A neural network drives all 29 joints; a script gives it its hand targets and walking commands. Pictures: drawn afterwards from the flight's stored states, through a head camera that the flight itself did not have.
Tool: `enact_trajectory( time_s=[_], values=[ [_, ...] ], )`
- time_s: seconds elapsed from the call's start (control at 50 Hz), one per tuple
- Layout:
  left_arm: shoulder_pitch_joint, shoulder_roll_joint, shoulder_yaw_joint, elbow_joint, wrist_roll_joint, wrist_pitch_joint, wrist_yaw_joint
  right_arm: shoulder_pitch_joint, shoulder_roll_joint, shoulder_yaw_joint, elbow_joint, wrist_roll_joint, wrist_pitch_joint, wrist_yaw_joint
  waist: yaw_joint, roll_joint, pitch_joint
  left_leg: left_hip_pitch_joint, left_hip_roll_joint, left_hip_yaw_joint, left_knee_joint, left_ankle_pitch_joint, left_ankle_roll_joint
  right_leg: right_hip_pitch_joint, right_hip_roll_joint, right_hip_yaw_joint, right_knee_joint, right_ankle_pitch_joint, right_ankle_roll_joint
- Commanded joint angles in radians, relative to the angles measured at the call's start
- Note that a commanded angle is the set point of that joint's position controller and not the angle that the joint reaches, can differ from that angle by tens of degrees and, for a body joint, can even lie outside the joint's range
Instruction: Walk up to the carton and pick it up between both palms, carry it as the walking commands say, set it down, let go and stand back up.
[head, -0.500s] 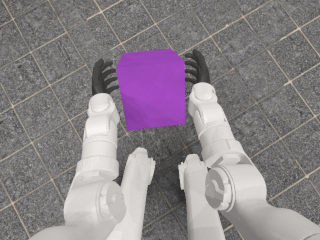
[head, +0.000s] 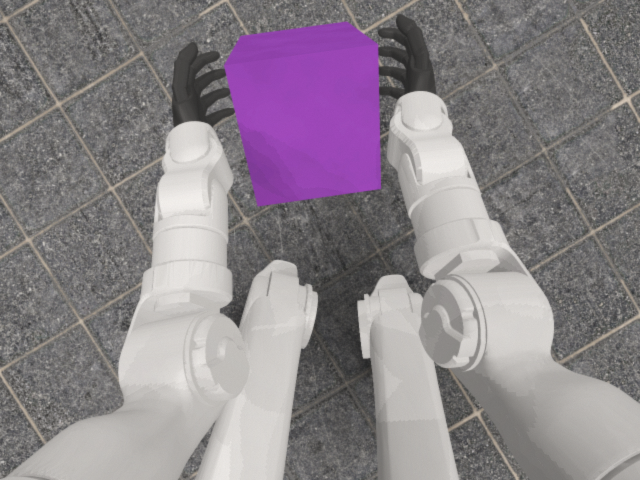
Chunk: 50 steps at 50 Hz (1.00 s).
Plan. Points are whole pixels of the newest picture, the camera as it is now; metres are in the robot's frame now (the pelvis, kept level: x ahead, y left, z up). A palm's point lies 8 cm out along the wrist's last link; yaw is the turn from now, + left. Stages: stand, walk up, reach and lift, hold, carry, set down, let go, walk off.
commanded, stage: set down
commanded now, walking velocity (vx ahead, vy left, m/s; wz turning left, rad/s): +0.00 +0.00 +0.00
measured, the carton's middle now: (305, 106) +0.53 +0.07 -0.22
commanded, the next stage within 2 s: none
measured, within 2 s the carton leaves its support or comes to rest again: neither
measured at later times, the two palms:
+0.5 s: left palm (214, 123) +0.49 +0.19 -0.20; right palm (399, 101) +0.54 -0.05 -0.20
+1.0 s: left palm (216, 117) +0.50 +0.20 -0.23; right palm (391, 96) +0.56 -0.04 -0.23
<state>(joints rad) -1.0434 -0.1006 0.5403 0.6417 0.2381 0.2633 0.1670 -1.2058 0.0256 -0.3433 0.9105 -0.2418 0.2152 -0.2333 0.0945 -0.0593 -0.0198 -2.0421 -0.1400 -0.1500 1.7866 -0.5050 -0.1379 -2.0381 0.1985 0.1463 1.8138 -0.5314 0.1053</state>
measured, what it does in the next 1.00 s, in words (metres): lowers itself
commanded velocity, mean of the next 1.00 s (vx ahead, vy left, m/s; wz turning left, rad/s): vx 0.00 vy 0.00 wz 0.00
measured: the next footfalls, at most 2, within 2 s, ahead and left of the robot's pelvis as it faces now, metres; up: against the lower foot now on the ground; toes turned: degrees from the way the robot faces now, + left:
none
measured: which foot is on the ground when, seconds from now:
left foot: down 0.00-1.00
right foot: down 0.00-1.00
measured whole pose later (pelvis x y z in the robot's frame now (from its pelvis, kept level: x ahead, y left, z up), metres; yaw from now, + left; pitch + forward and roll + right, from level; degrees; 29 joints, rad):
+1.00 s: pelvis +0.01 +0.00 -0.08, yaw +1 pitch +43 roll +2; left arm -1.29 0.03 0.58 0.80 0.23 0.22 0.07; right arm -1.47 -0.09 -0.33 1.07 -0.22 0.17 -0.16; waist 0.10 -0.05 0.19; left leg -2.24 -0.13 -0.11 2.06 -0.57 -0.14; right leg -2.24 0.21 0.13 2.10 -0.60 0.11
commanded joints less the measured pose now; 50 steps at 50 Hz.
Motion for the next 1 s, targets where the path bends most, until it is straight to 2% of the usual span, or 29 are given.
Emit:
enact_trajectory(
  time_s=[0.0, 0.54, 0.68, 0.76, 0.98],
  values=[
    [-0.723, -0.798, -0.511, -0.001, -0.111, -0.041, -0.269, -0.538, 0.945, 0.371, 0.028, 0.090, -0.029, 0.262, 0.065, -0.016, -1.120, 0.623, -0.035, 0.279, -0.130, 0.283, 0.053, 0.516, 0.034, -0.229, -0.147, 0.190, -0.058],
    [-0.877, -0.691, -0.493, 0.026, -0.159, -0.054, -0.292, -0.708, 0.837, 0.405, 0.034, 0.173, -0.044, 0.266, 0.078, -0.032, -1.116, 0.512, -0.019, 0.292, 0.063, 0.358, 0.054, 0.399, 0.027, -0.240, 0.050, 0.245, -0.052],
    [-0.920, -0.648, -0.467, 0.054, -0.166, -0.064, -0.301, -0.753, 0.785, 0.397, 0.065, 0.190, -0.056, 0.269, 0.089, -0.055, -1.009, 0.439, -0.012, 0.283, 0.104, 0.343, 0.060, 0.339, 0.026, -0.232, 0.097, 0.230, -0.060],
    [-0.884, -0.629, -0.427, 0.126, -0.141, -0.064, -0.317, -0.689, 0.731, 0.323, 0.148, 0.136, -0.061, 0.275, 0.051, -0.039, -0.864, 0.366, -0.017, 0.272, 0.118, 0.317, 0.062, 0.267, 0.026, -0.225, 0.104, 0.213, -0.069],
    [-0.814, -0.589, -0.336, 0.200, -0.076, -0.065, -0.338, -0.620, 0.692, 0.231, 0.217, 0.059, -0.058, 0.292, 0.041, -0.039, -0.716, 0.260, -0.017, 0.265, 0.132, 0.271, 0.071, 0.214, 0.025, -0.210, 0.106, 0.189, -0.079]
  ],
)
